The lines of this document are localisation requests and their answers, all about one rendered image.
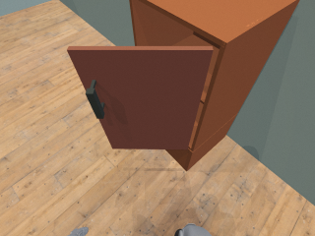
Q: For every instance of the right robot thigh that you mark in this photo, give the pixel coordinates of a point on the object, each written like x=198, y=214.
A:
x=193, y=230

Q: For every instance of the handle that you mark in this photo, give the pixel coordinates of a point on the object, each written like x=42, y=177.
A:
x=94, y=101

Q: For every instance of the cupboard door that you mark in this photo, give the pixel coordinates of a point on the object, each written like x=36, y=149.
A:
x=151, y=94

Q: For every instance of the left robot hand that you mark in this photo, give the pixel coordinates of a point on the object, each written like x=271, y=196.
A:
x=79, y=232

